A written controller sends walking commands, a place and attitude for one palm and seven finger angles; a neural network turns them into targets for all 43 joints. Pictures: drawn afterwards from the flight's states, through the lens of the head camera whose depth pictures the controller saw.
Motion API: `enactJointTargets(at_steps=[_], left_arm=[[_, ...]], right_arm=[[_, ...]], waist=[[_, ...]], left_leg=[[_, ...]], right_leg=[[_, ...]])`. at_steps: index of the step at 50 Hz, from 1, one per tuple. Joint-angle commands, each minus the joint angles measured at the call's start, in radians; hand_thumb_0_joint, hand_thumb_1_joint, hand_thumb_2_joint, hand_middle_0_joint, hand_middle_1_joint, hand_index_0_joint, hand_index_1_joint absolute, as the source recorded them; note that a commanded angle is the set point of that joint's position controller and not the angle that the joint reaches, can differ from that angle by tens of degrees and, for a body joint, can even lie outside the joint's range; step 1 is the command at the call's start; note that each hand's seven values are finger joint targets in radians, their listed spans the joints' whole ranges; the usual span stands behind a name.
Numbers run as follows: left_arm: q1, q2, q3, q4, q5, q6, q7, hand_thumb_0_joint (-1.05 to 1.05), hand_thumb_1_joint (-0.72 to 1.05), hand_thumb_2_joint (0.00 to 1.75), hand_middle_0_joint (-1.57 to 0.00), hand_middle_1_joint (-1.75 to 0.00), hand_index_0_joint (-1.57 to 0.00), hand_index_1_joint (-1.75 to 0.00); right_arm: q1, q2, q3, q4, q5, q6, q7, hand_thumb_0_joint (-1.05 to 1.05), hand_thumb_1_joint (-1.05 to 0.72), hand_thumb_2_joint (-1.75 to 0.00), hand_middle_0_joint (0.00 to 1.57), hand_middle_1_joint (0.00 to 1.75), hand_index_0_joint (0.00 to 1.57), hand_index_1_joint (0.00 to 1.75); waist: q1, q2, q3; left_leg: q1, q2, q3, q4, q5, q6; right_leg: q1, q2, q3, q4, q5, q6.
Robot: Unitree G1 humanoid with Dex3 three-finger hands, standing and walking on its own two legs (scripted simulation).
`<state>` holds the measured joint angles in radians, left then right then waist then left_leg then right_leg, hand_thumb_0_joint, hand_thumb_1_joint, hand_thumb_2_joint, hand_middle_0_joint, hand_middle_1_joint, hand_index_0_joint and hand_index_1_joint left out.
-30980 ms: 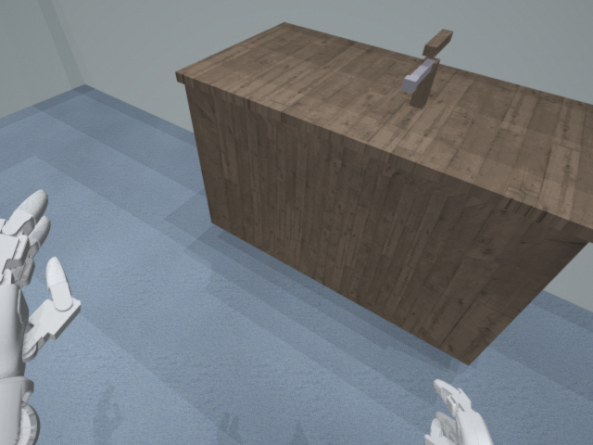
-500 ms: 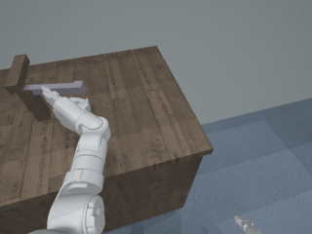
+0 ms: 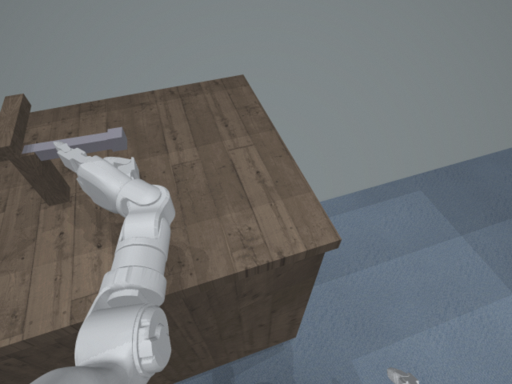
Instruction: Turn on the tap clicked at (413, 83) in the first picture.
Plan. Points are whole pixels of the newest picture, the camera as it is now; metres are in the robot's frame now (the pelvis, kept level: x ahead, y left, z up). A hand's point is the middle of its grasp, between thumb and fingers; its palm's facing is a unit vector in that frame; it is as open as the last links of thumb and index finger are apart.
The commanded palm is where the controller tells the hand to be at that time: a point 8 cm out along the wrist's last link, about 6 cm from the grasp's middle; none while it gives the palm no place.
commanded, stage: lift the hand up off the lever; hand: left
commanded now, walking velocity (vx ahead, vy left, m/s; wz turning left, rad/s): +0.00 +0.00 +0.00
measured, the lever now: (117, 139) +0.48 +0.26 +0.12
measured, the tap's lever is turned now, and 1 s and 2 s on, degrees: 86 86 86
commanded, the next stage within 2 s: none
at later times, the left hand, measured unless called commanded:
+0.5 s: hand (120, 158) +0.42 +0.23 +0.14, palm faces +0.83 -0.55 -0.05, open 7.8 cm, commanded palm +0.36 +0.25 +0.15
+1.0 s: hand (119, 147) +0.42 +0.22 +0.16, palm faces +0.83 -0.56 -0.06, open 7.8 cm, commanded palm +0.35 +0.24 +0.17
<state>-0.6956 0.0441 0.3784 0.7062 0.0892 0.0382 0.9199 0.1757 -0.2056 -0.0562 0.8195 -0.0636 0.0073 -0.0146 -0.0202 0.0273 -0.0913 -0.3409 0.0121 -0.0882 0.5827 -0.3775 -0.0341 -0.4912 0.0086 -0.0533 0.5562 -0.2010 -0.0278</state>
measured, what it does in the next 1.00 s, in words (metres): stands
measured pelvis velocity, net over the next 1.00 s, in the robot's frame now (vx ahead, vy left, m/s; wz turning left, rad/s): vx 0.00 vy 0.00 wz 0.01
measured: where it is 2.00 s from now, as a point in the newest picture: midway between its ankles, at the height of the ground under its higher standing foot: outside the picture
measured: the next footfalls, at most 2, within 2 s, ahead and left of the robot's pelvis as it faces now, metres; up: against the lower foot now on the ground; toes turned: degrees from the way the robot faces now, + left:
none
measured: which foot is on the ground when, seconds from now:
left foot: down 0.00-1.00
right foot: down 0.00-1.00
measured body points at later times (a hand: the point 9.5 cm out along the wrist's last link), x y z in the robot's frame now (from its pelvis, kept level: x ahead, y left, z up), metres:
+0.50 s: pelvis +0.01 +0.01 +0.01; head +0.03 +0.00 +0.45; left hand +0.37 +0.26 +0.14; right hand +0.17 -0.23 -0.12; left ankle -0.05 +0.15 -0.73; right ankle +0.04 -0.10 -0.73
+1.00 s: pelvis +0.00 +0.00 +0.01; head +0.01 -0.01 +0.46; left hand +0.37 +0.25 +0.17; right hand +0.18 -0.22 -0.11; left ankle -0.05 +0.15 -0.73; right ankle +0.04 -0.10 -0.73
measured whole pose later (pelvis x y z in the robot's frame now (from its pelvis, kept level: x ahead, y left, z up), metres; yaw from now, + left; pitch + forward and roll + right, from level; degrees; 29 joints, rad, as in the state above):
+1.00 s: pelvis +0.00 +0.00 +0.01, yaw +1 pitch +4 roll +0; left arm -0.66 0.01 0.28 0.47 0.04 0.26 0.87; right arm 0.10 -0.19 -0.04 0.81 -0.05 0.01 -0.01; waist 0.03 0.04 -0.07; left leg -0.22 0.01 -0.09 0.50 -0.35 -0.03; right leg -0.37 0.00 -0.06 0.49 -0.19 -0.02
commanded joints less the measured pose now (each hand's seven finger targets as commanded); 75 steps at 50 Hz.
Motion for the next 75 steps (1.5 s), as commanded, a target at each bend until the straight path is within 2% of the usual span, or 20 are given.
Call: enactJointTargets(at_steps=[1,9,16,19,26,29,31,34,39,41,45,50,51,54,56,58,61,64,66,75], left_arm=[[-0.480,0.250,-0.030,-0.249,0.057,-0.048,-0.023,0.00,0.90,0.90,-0.15,-0.15,-0.15,-0.15],[-0.443,0.165,-0.088,-0.240,0.011,-0.012,-0.048,0.00,0.90,0.90,-0.15,-0.15,-0.15,-0.15],[-0.348,0.173,-0.065,-0.385,0.003,0.025,-0.051,0.00,0.90,0.90,-0.15,-0.15,-0.15,-0.15],[-0.337,0.121,-0.112,-0.437,-0.001,0.055,-0.057,0.00,0.90,0.90,-0.15,-0.15,-0.15,-0.15],[-0.349,0.133,-0.114,-0.484,0.001,0.116,-0.061,0.00,0.90,0.90,-0.15,-0.15,-0.15,-0.15],[-0.387,0.077,-0.171,-0.484,0.002,0.123,-0.064,0.00,0.90,0.90,-0.15,-0.15,-0.15,-0.15],[-0.375,0.113,-0.138,-0.487,0.002,0.128,-0.061,0.00,0.90,0.90,-0.15,-0.15,-0.15,-0.15],[-0.383,0.056,-0.187,-0.468,-0.005,0.147,-0.066,0.00,0.90,0.90,-0.15,-0.15,-0.15,-0.15],[-0.393,0.079,-0.159,-0.432,-0.017,0.168,-0.064,0.00,0.90,0.90,-0.15,-0.15,-0.15,-0.15],[-0.427,0.137,-0.118,-0.441,-0.007,0.165,-0.059,0.00,0.90,0.90,-0.15,-0.15,-0.15,-0.15],[-0.436,0.097,-0.154,-0.485,0.005,0.156,-0.045,0.00,0.90,0.90,-0.15,-0.15,-0.15,-0.15],[-0.388,0.136,-0.111,-0.468,-0.016,0.177,-0.053,0.00,0.90,0.90,-0.15,-0.15,-0.15,-0.15],[-0.366,0.171,-0.080,-0.464,-0.016,0.180,-0.057,0.00,0.90,0.90,-0.15,-0.15,-0.15,-0.15],[-0.402,0.136,-0.119,-0.461,-0.015,0.186,-0.059,0.00,0.90,0.90,-0.15,-0.15,-0.15,-0.15],[-0.406,0.189,-0.081,-0.504,-0.012,0.179,-0.059,0.00,0.90,0.90,-0.15,-0.15,-0.15,-0.15],[-0.416,0.119,-0.146,-0.528,-0.012,0.180,-0.063,0.00,0.90,0.90,-0.15,-0.15,-0.15,-0.15],[-0.369,0.159,-0.110,-0.540,-0.019,0.189,-0.070,0.00,0.90,0.90,-0.15,-0.15,-0.15,-0.15],[-0.359,0.123,-0.137,-0.540,-0.033,0.203,-0.075,0.00,0.90,0.90,-0.15,-0.15,-0.15,-0.15],[-0.352,0.186,-0.084,-0.522,-0.038,0.213,-0.077,0.00,0.90,0.90,-0.15,-0.15,-0.15,-0.15],[-0.406,0.135,-0.142,-0.538,-0.028,0.226,-0.080,0.00,0.90,0.90,-0.15,-0.15,-0.15,-0.15]], right_arm=[[-0.074,-0.129,-0.037,-0.115,0.004,-0.048,-0.004,0.00,-0.90,-0.90,0.20,0.30,0.20,0.30],[-0.070,-0.131,-0.036,-0.125,0.014,-0.058,0.001,0.00,-0.90,-0.90,0.20,0.30,0.20,0.30],[-0.081,-0.128,-0.044,-0.141,0.010,-0.051,0.006,0.00,-0.90,-0.90,0.20,0.30,0.20,0.30],[-0.089,-0.118,-0.039,-0.151,0.012,-0.048,0.008,0.00,-0.90,-0.90,0.20,0.30,0.20,0.30],[-0.141,-0.112,-0.029,-0.143,0.014,-0.042,-0.004,0.00,-0.90,-0.90,0.20,0.30,0.20,0.30],[-0.154,-0.102,-0.022,-0.140,0.016,-0.049,0.000,0.00,-0.90,-0.90,0.20,0.30,0.20,0.30],[-0.159,-0.108,-0.023,-0.140,0.014,-0.049,-0.004,0.00,-0.90,-0.90,0.20,0.30,0.20,0.30],[-0.165,-0.100,-0.018,-0.140,0.017,-0.047,0.000,0.00,-0.90,-0.90,0.20,0.30,0.20,0.30],[-0.185,-0.099,-0.013,-0.140,0.025,-0.040,-0.006,0.00,-0.90,-0.90,0.20,0.30,0.20,0.30],[-0.193,-0.105,-0.013,-0.135,0.024,-0.040,-0.011,0.00,-0.90,-0.90,0.20,0.30,0.20,0.30],[-0.180,-0.098,-0.016,-0.144,0.016,-0.048,0.000,0.00,-0.90,-0.90,0.20,0.30,0.20,0.30],[-0.181,-0.108,-0.018,-0.151,0.026,-0.040,-0.007,0.00,-0.90,-0.90,0.20,0.30,0.20,0.30],[-0.189,-0.110,-0.020,-0.147,0.027,-0.037,-0.011,0.00,-0.90,-0.90,0.20,0.30,0.20,0.30],[-0.190,-0.106,-0.013,-0.145,0.031,-0.045,-0.010,0.00,-0.90,-0.90,0.20,0.30,0.20,0.30],[-0.199,-0.112,-0.018,-0.146,0.031,-0.048,-0.013,0.00,-0.90,-0.90,0.20,0.30,0.20,0.30],[-0.199,-0.106,-0.018,-0.150,0.031,-0.056,-0.008,0.00,-0.90,-0.90,0.20,0.30,0.20,0.30],[-0.200,-0.114,-0.022,-0.147,0.033,-0.055,-0.010,0.00,-0.90,-0.90,0.20,0.30,0.20,0.30],[-0.203,-0.107,-0.017,-0.152,0.038,-0.057,-0.011,0.00,-0.90,-0.90,0.20,0.30,0.20,0.30],[-0.217,-0.113,-0.016,-0.142,0.042,-0.051,-0.019,0.00,-0.90,-0.90,0.20,0.30,0.20,0.30],[-0.239,-0.102,-0.007,-0.148,0.045,-0.056,-0.014,0.00,-0.90,-0.90,0.20,0.30,0.20,0.30]], waist=[[0.015,-0.028,-0.298],[0.007,-0.067,-0.285],[0.048,-0.018,-0.367],[0.040,-0.055,-0.344],[0.049,-0.048,-0.286],[0.038,-0.035,-0.276],[0.050,-0.029,-0.283],[0.039,-0.034,-0.280],[0.044,-0.065,-0.244],[0.053,-0.034,-0.250],[0.054,-0.015,-0.319],[0.057,-0.084,-0.302],[0.067,-0.065,-0.291],[0.053,-0.071,-0.263],[0.065,-0.042,-0.280],[0.055,-0.032,-0.286],[0.068,-0.029,-0.289],[0.061,-0.063,-0.276],[0.070,-0.070,-0.245],[0.062,-0.062,-0.242]], left_leg=[[-0.078,-0.017,0.098,-0.081,0.223,0.032],[-0.053,-0.018,0.102,-0.097,0.258,0.030],[0.014,-0.015,0.104,-0.085,0.467,-0.002],[0.029,-0.012,0.109,-0.090,0.510,-0.008],[0.046,-0.008,0.095,-0.113,0.469,-0.019],[0.058,-0.009,0.092,-0.118,0.435,-0.024],[0.062,-0.010,0.086,-0.121,0.449,-0.030],[0.068,-0.012,0.093,-0.118,0.445,-0.028],[0.041,-0.014,0.090,-0.138,0.370,-0.014],[0.039,-0.013,0.083,-0.146,0.351,-0.018],[0.074,-0.013,0.092,-0.123,0.445,-0.025],[0.048,-0.014,0.099,-0.139,0.402,-0.002],[0.046,-0.012,0.093,-0.150,0.386,-0.003],[0.049,-0.012,0.100,-0.157,0.348,0.009],[0.060,-0.011,0.095,-0.160,0.362,0.006],[0.075,-0.010,0.100,-0.153,0.388,0.004],[0.081,-0.012,0.097,-0.162,0.396,0.002],[0.082,-0.015,0.103,-0.169,0.380,0.010],[0.074,-0.013,0.096,-0.185,0.333,0.014],[0.092,-0.013,0.100,-0.189,0.309,0.017]], right_leg=[[0.353,-0.041,0.004,-0.072,0.064,0.004],[0.366,-0.040,-0.005,-0.086,0.095,0.007],[0.450,-0.039,-0.023,-0.037,0.325,-0.008],[0.460,-0.040,-0.029,-0.034,0.373,-0.006],[0.437,-0.038,-0.033,-0.061,0.285,-0.008],[0.409,-0.036,-0.035,-0.070,0.219,-0.007],[0.417,-0.033,-0.037,-0.068,0.227,-0.011],[0.414,-0.037,-0.036,-0.074,0.230,-0.007],[0.413,-0.040,-0.028,-0.104,0.159,-0.001],[0.411,-0.037,-0.027,-0.106,0.131,-0.007],[0.443,-0.037,-0.031,-0.078,0.234,-0.009],[0.476,-0.043,-0.019,-0.099,0.234,0.002],[0.475,-0.041,-0.020,-0.107,0.203,-0.001],[0.457,-0.043,-0.013,-0.127,0.158,0.004],[0.471,-0.040,-0.013,-0.126,0.166,-0.001],[0.466,-0.042,-0.016,-0.116,0.198,-0.001],[0.487,-0.040,-0.016,-0.119,0.212,-0.002],[0.493,-0.044,-0.011,-0.131,0.205,0.005],[0.488,-0.043,-0.009,-0.157,0.138,0.006],[0.481,-0.046,-0.004,-0.168,0.112,0.008]])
